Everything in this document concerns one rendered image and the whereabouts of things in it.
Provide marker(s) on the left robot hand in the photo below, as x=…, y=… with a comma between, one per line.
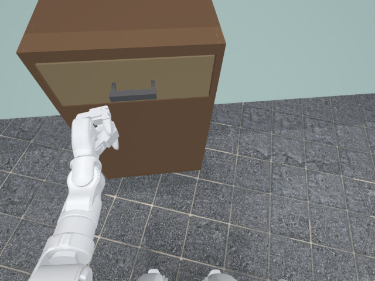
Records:
x=84, y=134

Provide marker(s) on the robot left shin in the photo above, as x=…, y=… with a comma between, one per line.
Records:
x=153, y=271

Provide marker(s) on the drawer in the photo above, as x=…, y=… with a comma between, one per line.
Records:
x=89, y=82

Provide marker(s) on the left robot forearm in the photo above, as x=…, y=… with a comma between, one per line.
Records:
x=72, y=241

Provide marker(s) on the robot left upper arm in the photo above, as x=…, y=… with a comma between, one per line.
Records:
x=67, y=272

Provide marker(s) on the robot right shin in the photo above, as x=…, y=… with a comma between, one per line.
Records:
x=214, y=271

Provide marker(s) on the robot shin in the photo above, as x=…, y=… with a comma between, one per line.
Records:
x=214, y=271
x=153, y=271

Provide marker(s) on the cabinet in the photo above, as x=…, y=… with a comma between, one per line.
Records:
x=155, y=136

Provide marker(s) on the handle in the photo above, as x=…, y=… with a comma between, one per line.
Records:
x=132, y=95

